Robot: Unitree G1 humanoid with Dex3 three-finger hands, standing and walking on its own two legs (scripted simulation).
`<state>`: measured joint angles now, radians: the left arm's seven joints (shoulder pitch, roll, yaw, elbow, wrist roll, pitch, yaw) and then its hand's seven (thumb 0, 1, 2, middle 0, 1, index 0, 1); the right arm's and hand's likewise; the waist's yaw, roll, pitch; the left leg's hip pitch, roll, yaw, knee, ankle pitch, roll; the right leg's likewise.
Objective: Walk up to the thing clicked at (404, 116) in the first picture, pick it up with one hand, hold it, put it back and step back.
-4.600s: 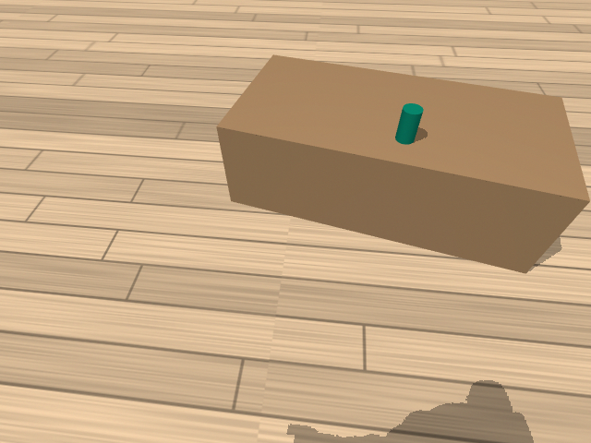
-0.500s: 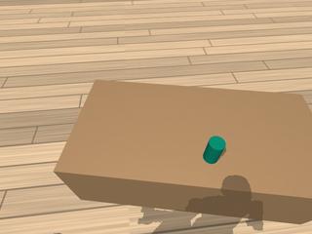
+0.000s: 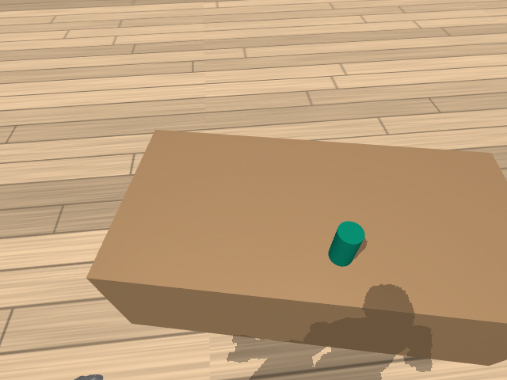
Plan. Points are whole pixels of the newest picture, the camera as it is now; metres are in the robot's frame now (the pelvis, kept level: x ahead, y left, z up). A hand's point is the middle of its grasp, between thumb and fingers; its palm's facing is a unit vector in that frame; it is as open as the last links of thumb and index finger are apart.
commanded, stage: walk up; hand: right
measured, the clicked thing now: (345, 244) +0.51 -0.23 -0.29
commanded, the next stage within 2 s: stand in 0.02 s
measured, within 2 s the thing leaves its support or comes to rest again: neither
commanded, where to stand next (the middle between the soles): +0.05 -0.01 m, yaw -1 degrees
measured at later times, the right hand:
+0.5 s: hand out of the picture +0.09 -0.24 -0.15, palm faces -0.02 +0.95 -0.32, open 7.4 cm
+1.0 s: hand out of the picture +0.10 -0.25 -0.15, palm faces -0.02 +0.95 -0.32, open 7.4 cm
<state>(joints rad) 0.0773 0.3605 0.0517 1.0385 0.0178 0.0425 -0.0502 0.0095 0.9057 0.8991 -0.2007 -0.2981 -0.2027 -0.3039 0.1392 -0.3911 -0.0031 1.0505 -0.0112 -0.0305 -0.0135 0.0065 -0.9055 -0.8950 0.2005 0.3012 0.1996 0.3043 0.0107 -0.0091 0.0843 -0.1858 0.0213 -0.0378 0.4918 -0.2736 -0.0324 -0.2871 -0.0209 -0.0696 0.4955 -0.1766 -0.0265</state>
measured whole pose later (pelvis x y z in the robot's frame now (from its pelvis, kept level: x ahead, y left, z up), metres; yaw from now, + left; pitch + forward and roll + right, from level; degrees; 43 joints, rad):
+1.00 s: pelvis +0.02 +0.01 +0.01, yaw -1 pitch -3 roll +0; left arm 0.09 0.35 -0.01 1.15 0.00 -0.02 -0.01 0.01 0.91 0.90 -0.20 -0.30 -0.20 -0.30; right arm 0.10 -0.35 0.01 1.13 -0.01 -0.01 0.01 0.01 -0.91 -0.90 0.20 0.30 0.20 0.30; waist 0.01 0.01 0.05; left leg -0.04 0.02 -0.02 0.30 -0.22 -0.03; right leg -0.16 -0.02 -0.06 0.35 -0.14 -0.01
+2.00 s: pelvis +0.03 +0.00 +0.01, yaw -1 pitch -2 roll +0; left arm 0.09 0.35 -0.01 1.14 0.00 -0.02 -0.01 0.01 0.90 0.90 -0.20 -0.30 -0.20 -0.30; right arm 0.13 -0.36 0.01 1.12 -0.01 -0.01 0.01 0.01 -0.91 -0.90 0.20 0.30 0.20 0.30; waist 0.00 0.01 0.05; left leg -0.04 0.03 -0.02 0.31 -0.23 -0.04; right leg -0.17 -0.01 -0.06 0.36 -0.15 -0.02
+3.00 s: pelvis +0.03 +0.02 -0.01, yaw -3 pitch +6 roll +1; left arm 0.23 0.28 0.07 0.64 -0.03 -0.07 0.03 0.01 -0.15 0.13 -0.05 -0.05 -0.05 -0.05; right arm 0.11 -0.40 -0.16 0.73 -0.01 0.24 0.09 0.00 0.15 -0.12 0.05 0.06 0.05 0.06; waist 0.02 -0.01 -0.03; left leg -0.36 0.01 0.02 0.63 -0.37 -0.01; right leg -0.50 -0.03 0.00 0.66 -0.27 0.00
